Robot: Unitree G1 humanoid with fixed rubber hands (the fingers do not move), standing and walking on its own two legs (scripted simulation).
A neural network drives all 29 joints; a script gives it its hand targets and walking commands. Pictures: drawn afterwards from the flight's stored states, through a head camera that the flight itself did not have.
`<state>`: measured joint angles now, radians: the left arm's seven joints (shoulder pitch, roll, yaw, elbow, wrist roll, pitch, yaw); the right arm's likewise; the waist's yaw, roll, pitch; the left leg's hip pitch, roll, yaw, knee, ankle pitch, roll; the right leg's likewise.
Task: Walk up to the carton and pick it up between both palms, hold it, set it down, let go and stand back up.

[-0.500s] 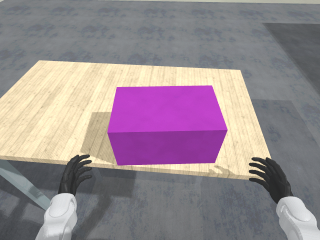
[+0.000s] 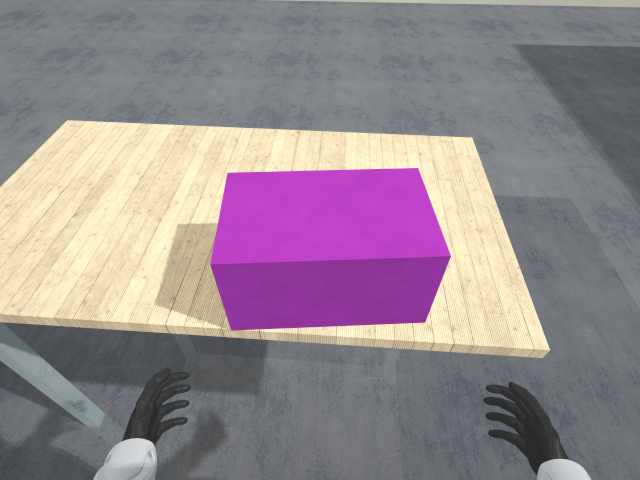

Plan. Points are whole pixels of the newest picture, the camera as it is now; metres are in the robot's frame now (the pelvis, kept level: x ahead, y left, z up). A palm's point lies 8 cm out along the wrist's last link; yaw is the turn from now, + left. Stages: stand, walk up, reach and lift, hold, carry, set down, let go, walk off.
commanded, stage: set down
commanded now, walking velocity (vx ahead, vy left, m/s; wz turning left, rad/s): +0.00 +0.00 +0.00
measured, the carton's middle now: (326, 247) +0.46 +0.02 +0.00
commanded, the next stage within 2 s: let go in 0.20 s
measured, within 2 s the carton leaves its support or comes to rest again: neither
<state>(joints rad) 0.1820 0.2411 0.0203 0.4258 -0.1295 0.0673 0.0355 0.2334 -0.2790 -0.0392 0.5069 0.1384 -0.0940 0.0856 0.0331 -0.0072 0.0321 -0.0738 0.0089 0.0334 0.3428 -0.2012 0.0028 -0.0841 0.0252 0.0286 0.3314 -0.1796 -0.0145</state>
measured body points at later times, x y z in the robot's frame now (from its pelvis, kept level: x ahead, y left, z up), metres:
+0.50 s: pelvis +0.01 +0.00 +0.00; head +0.00 +0.01 +0.45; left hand +0.17 +0.24 -0.08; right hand +0.17 -0.23 -0.08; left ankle -0.01 +0.11 -0.75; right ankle +0.00 -0.11 -0.75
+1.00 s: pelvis +0.00 -0.01 -0.01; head +0.01 +0.01 +0.44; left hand +0.10 +0.27 -0.12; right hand +0.10 -0.27 -0.12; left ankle -0.01 +0.11 -0.75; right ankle +0.00 -0.11 -0.75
